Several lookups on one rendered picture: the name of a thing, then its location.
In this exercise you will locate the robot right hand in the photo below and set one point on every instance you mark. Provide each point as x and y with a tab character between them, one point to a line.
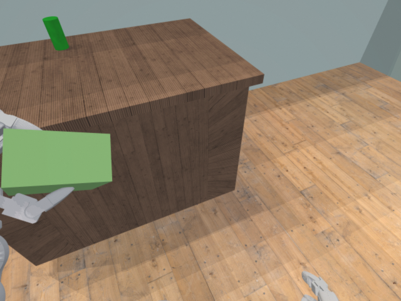
319	288

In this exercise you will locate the table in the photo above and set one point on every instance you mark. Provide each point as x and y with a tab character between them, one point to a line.
173	99

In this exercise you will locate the robot left hand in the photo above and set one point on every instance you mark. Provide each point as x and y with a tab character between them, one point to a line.
21	206

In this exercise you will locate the sponge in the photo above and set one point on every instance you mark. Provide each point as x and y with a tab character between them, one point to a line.
42	161

